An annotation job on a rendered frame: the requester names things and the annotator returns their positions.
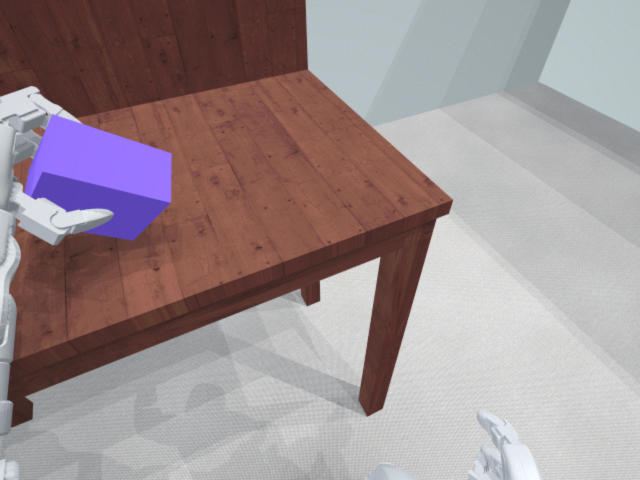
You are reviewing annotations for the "table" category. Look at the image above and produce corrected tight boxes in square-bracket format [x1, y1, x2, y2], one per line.
[0, 0, 453, 427]

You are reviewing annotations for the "robot left forearm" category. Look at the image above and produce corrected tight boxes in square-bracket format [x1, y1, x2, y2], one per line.
[0, 209, 21, 436]

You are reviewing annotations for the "robot right shin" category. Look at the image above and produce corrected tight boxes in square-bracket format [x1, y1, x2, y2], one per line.
[373, 462, 396, 471]

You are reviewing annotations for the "robot left hand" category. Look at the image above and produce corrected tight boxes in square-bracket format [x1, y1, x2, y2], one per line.
[0, 86, 114, 245]

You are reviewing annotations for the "sponge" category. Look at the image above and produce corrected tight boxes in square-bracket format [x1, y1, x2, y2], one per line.
[19, 114, 172, 240]

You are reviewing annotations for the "robot right hand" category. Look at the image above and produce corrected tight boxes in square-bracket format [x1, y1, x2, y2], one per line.
[468, 410, 543, 480]

